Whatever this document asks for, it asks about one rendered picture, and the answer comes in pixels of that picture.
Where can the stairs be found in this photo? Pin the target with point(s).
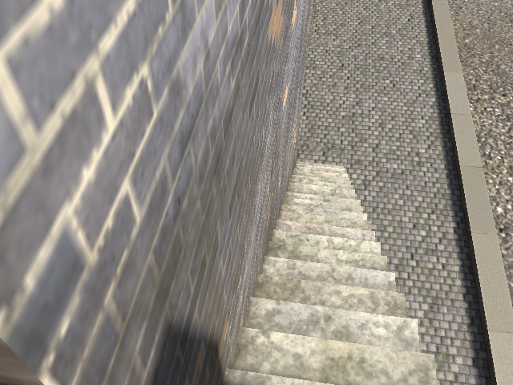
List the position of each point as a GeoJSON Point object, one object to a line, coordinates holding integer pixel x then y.
{"type": "Point", "coordinates": [325, 309]}

